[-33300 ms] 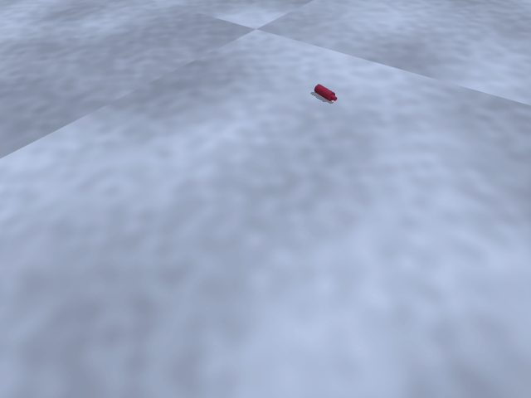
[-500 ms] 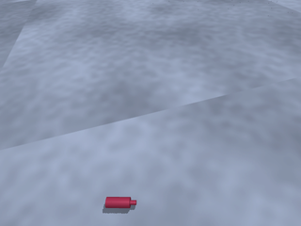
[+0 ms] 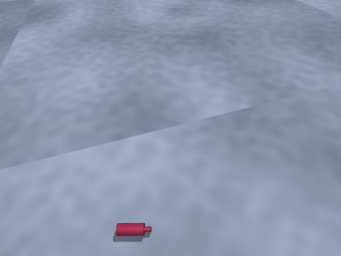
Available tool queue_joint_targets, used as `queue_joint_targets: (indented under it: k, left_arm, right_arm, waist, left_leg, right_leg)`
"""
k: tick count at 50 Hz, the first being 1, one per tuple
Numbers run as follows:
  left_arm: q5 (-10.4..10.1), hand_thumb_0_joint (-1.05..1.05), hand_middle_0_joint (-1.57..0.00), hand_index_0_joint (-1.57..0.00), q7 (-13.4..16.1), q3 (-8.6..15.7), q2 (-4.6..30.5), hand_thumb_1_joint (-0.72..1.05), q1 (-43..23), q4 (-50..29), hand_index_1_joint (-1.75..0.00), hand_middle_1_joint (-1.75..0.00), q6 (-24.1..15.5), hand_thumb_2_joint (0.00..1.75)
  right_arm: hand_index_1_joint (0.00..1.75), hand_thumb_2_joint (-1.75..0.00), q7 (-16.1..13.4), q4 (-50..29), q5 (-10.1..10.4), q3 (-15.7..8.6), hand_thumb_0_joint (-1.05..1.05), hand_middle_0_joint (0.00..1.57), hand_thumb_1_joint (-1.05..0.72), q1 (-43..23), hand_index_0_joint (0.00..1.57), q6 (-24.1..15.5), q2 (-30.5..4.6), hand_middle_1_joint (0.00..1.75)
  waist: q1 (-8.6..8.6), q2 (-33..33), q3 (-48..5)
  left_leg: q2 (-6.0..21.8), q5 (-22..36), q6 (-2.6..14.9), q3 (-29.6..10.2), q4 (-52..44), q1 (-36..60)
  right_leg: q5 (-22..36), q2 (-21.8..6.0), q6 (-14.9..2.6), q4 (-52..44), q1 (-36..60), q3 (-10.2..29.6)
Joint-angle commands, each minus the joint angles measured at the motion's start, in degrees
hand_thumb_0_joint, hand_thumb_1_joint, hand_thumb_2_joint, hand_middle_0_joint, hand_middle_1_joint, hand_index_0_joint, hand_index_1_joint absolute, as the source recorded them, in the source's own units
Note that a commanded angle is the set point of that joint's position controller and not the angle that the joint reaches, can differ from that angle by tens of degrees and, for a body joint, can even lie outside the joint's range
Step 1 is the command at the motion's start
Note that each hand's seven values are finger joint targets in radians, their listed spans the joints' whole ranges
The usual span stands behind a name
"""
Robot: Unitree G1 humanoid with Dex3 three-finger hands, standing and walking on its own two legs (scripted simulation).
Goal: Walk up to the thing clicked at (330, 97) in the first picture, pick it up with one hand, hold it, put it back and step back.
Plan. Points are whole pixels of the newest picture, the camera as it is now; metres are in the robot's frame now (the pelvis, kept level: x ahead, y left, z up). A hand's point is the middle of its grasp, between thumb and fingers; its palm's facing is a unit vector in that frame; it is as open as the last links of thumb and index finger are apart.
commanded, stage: stand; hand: left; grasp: from above
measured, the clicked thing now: (134, 229) +0.43 +0.26 -0.75
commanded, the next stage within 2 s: step back in 0.44 s
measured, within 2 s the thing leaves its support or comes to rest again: neither
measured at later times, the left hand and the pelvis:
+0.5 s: hand out of the picture +0.05 +0.22 -0.17, palm faces +0.02 -0.96 -0.28, open 7.4 cm; pelvis +0.00 +0.00 +0.00, yaw -1 degrees
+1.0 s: hand out of the picture +0.06 +0.30 -0.17, palm faces -0.11 -0.93 -0.36, open 7.4 cm; pelvis -0.09 +0.05 -0.01, yaw -4 degrees
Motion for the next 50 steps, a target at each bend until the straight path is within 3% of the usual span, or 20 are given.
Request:
queue_joint_targets:
  k: [1, 21, 22, 25, 28, 30, 31, 33, 34, 35, 36, 37, 38, 39, 41, 44, 45, 46, 49, 50]
  left_arm:
    - [-0.03, 0.00, -0.20, -0.20, 0.41, 1.92, 9.23, 0.90, 0.80, -2.62, -0.30, -0.30, -0.99, 0.90]
    - [-0.20, 0.00, -0.20, -0.20, 0.14, 2.18, 12.17, 0.90, -0.49, -5.59, -0.30, -0.30, -1.57, 0.90]
    - [-1.56, 0.00, -0.20, -0.20, 0.07, 4.91, 21.86, 0.90, -5.32, -9.45, -0.30, -0.30, -1.40, 0.90]
    - [-1.84, 0.00, -0.20, -0.20, 0.23, 5.28, 21.59, 0.90, -4.32, -11.17, -0.30, -0.30, -1.52, 0.90]
    - [-1.25, 0.00, -0.20, -0.20, 0.11, 5.70, 23.85, 0.90, -6.17, -13.60, -0.30, -0.30, -0.68, 0.90]
    - [-0.28, 0.00, -0.20, -0.20, 0.24, 5.72, 24.61, 0.90, -8.68, -15.74, -0.30, -0.30, -0.27, 0.90]
    - [0.07, 0.00, -0.20, -0.20, 0.27, 5.75, 25.06, 0.90, -10.77, -16.89, -0.30, -0.30, -0.05, 0.90]
    - [0.30, 0.00, -0.20, -0.20, 0.49, 5.04, 24.12, 0.90, -13.86, -18.64, -0.30, -0.30, 0.45, 0.90]
    - [0.09, 0.00, -0.20, -0.20, 0.52, 4.55, 23.37, 0.90, -14.70, -19.05, -0.30, -0.30, 0.95, 0.90]
    - [-0.58, 0.00, -0.20, -0.20, 0.28, 3.96, 20.78, 0.90, -13.19, -19.53, -0.30, -0.30, 1.55, 0.90]
    - [-1.01, 0.00, -0.20, -0.20, 0.33, 3.69, 18.76, 0.90, -11.84, -20.03, -0.30, -0.30, 1.80, 0.90]
    - [-0.42, 0.00, -0.20, -0.20, 0.75, 3.87, 19.70, 0.90, -9.42, -19.82, -0.30, -0.30, 2.09, 0.90]
    - [-0.09, 0.00, -0.20, -0.20, 0.97, 4.08, 20.37, 0.90, -9.27, -19.35, -0.30, -0.30, 2.16, 0.90]
    - [-0.14, 0.00, -0.20, -0.20, 1.09, 4.49, 21.04, 0.90, -9.62, -19.03, -0.30, -0.30, 2.16, 0.90]
    - [-0.80, 0.00, -0.20, -0.20, 0.61, 4.58, 21.28, 0.90, -6.70, -18.89, -0.30, -0.30, 2.23, 0.90]
    - [-0.33, 0.00, -0.20, -0.20, 0.10, 5.29, 21.75, 0.90, -5.50, -20.37, -0.30, -0.30, 1.96, 0.90]
    - [-0.15, 0.00, -0.20, -0.20, -0.04, 5.50, 21.90, 0.90, -6.42, -21.28, -0.30, -0.30, 1.88, 0.90]
    - [-0.13, 0.00, -0.20, -0.20, -0.14, 5.47, 21.50, 0.90, -7.08, -22.27, -0.30, -0.30, 1.75, 0.90]
    - [-0.10, 0.00, -0.20, -0.20, -0.28, 5.82, 21.52, 0.90, -7.66, -23.88, -0.30, -0.30, 1.48, 0.90]
    - [-0.06, 0.00, -0.20, -0.20, -0.40, 5.89, 21.43, 0.90, -7.71, -23.94, -0.30, -0.30, 1.36, 0.90]
  right_arm:
    - [0.30, -0.90, -0.51, -2.39, -0.01, -1.28, 0.00, 0.20, -0.90, 1.05, 0.20, -1.34, -7.89, 0.30]
    - [0.30, -0.90, -0.12, -4.82, -0.07, -1.96, 0.00, 0.20, -0.90, 1.17, 0.20, -1.66, -10.94, 0.30]
    - [0.30, -0.90, -0.01, -7.08, 0.71, -3.72, 0.00, 0.20, -0.90, -5.03, 0.20, -1.30, -20.82, 0.30]
    - [0.30, -0.90, 0.14, -8.52, 1.48, -3.35, 0.00, 0.20, -0.90, -4.24, 0.20, -0.94, -18.93, 0.30]
    - [0.30, -0.90, 0.37, -9.60, 1.30, -3.28, 0.00, 0.20, -0.90, -3.59, 0.20, 0.18, -17.61, 0.30]
    - [0.30, -0.90, 0.67, -10.18, 1.19, -3.60, 0.00, 0.20, -0.90, -1.96, 0.20, 0.96, -17.23, 0.30]
    - [0.30, -0.90, 0.88, -10.34, 1.09, -3.71, 0.00, 0.20, -0.90, 0.01, 0.20, 1.30, -17.33, 0.30]
    - [0.30, -0.90, 1.10, -10.55, 1.30, -3.95, 0.00, 0.20, -0.90, 2.30, 0.20, 1.09, -17.80, 0.30]
    - [0.30, -0.90, 0.98, -10.64, 0.73, -4.22, 0.00, 0.20, -0.90, 2.74, 0.20, 0.66, -18.59, 0.30]
    - [0.30, -0.90, 0.79, -11.17, -0.34, -4.77, 0.00, 0.20, -0.90, 1.14, 0.20, 0.04, -21.77, 0.30]
    - [0.30, -0.90, 0.70, -11.81, -1.11, -5.68, 0.00, 0.20, -0.90, -0.55, 0.20, -0.58, -26.13, 0.30]
    - [0.30, -0.90, 0.57, -13.57, -1.09, -6.20, 0.00, 0.20, -0.90, -2.37, 0.20, -0.91, -28.45, 0.30]
    - [0.30, -0.90, 0.46, -14.99, -0.77, -6.27, 0.00, 0.20, -0.90, -3.32, 0.20, -0.96, -28.64, 0.30]
    - [0.30, -0.90, 0.09, -15.57, -0.52, -5.76, 0.00, 0.20, -0.90, -5.73, 0.20, -1.15, -26.57, 0.30]
    - [0.30, -0.90, -0.58, -16.85, -0.92, -4.90, 0.00, 0.20, -0.90, -8.55, 0.20, -1.38, -23.85, 0.30]
    - [0.30, -0.90, -0.84, -18.13, -0.38, -4.91, 0.00, 0.20, -0.90, -6.02, 0.20, -1.37, -23.35, 0.30]
    - [0.30, -0.90, -0.85, -18.38, -0.31, -4.95, 0.00, 0.20, -0.90, -4.38, 0.20, -1.28, -23.34, 0.30]
    - [0.30, -0.90, -0.97, -18.33, -0.19, -5.08, 0.00, 0.20, -0.90, -3.14, 0.20, -1.32, -23.44, 0.30]
    - [0.30, -0.90, -0.96, -19.42, 0.02, -5.52, 0.00, 0.20, -0.90, -1.56, 0.20, -1.21, -25.33, 0.30]
    - [0.30, -0.90, -0.94, -19.66, -0.02, -5.47, 0.00, 0.20, -0.90, -1.24, 0.20, -1.12, -25.22, 0.30]
  waist:
    - [0.15, -0.96, 1.07]
    - [-0.37, -1.49, 1.01]
    - [-0.67, -1.93, 5.23]
    - [-0.85, -3.39, -4.96]
    - [-0.90, -8.85, -7.47]
    - [-1.07, -12.52, -8.28]
    - [-2.10, -14.35, -8.29]
    - [-3.64, -13.00, -8.29]
    - [-4.61, -10.37, -7.08]
    - [-3.45, 2.07, -5.61]
    - [-1.97, 11.61, -4.51]
    - [-1.45, 9.05, -4.68]
    - [-2.52, 9.93, -5.20]
    - [-1.73, 7.27, -4.41]
    - [0.96, 6.52, -4.53]
    - [-0.28, 5.73, -5.22]
    - [-1.22, 4.77, -4.92]
    - [-1.92, 5.11, -5.35]
    - [-3.14, 6.63, -6.19]
    - [-3.42, 6.20, -6.35]
  left_leg:
    - [3.53, 1.27, 2.56, -4.05, -4.36, -3.38]
    - [3.99, 0.99, 3.15, -4.06, -3.52, -3.43]
    - [4.67, 10.82, 3.32, -6.11, 0.64, -6.64]
    - [3.45, 14.15, 3.73, -3.35, 7.47, -3.79]
    - [-2.18, 1.84, 2.92, -0.21, 18.19, -5.20]
    - [-4.86, -13.79, 3.09, -0.54, 26.63, -7.62]
    - [-4.42, -17.00, 3.54, -1.83, 29.43, -6.81]
    - [-2.75, -11.13, 3.78, -3.67, 21.31, -5.51]
    - [-1.02, -2.34, 3.66, -3.97, 11.13, -5.89]
    - [5.39, 9.77, 4.00, -11.08, 0.99, -6.22]
    - [13.89, 24.75, 6.82, -22.45, -2.27, -1.40]
    - [17.46, 35.16, 11.17, -22.15, 0.60, -3.34]
    - [19.62, 34.90, 13.01, -24.77, -0.39, -5.15]
    - [17.77, 34.80, 13.66, -21.87, 0.89, -4.69]
    - [11.66, 37.52, 11.32, -13.34, 5.48, -0.73]
    - [12.50, 37.15, 13.83, -13.41, 6.87, 3.41]
    - [11.83, 36.81, 13.33, -13.01, 6.99, 3.83]
    - [11.51, 36.46, 12.92, -12.78, 7.56, 6.78]
    - [14.15, 35.80, 15.42, -14.67, 8.45, 8.07]
    - [13.46, 34.15, 14.91, -14.05, 8.79, 6.94]
  right_leg:
    - [-0.42, -4.12, -1.90, -4.32, -1.11, 3.96]
    - [-0.04, -4.60, -1.82, -3.64, -1.88, 4.97]
    - [13.39, -4.69, -1.95, -0.34, -6.17, 6.74]
    - [21.93, -6.64, -4.76, 2.11, -1.58, 7.17]
    - [20.46, -12.82, -10.88, -1.29, -4.66, 13.82]
    - [19.97, -16.46, -15.11, -1.06, -6.23, 16.63]
    - [18.51, -17.41, -15.56, -0.73, -9.49, 16.36]
    - [18.17, -14.10, -12.63, 4.76, -9.83, 12.44]
    - [13.59, -11.02, -9.20, 8.44, -10.03, 10.20]
    - [4.51, -4.12, -5.62, 16.51, -12.21, 6.47]
    - [-13.65, 5.11, -3.42, 25.42, -20.44, 3.96]
    - [-23.99, 6.76, -2.55, 32.54, -20.33, 7.64]
    - [-25.45, 7.41, -2.31, 38.01, -19.67, 9.67]
    - [-23.22, 6.86, -2.46, 42.16, -20.00, 10.99]
    - [-17.90, 6.77, -2.26, 44.88, -22.56, 11.05]
    - [-17.68, 6.27, -0.33, 43.85, -21.72, 9.02]
    - [-17.68, 6.38, 0.17, 41.90, -21.03, 8.50]
    - [-17.49, 6.07, 0.30, 38.14, -22.05, 7.98]
    - [-18.98, 3.84, 0.51, 30.22, -19.39, 6.23]
    - [-18.26, 3.27, 0.21, 26.85, -17.52, 5.17]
